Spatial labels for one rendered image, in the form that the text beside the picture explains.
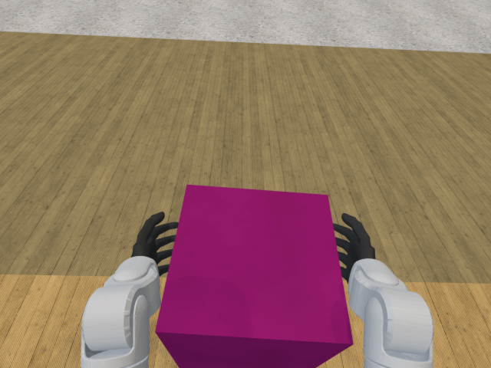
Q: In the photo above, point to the left robot hand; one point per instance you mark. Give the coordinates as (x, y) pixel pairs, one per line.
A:
(147, 243)

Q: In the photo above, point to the right robot hand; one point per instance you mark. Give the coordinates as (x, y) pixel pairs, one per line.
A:
(359, 245)

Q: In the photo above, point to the right robot forearm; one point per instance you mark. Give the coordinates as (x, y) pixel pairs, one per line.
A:
(398, 324)

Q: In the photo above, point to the carton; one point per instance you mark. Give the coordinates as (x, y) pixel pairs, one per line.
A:
(254, 282)

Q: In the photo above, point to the left robot forearm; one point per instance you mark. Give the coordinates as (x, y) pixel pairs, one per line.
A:
(115, 330)

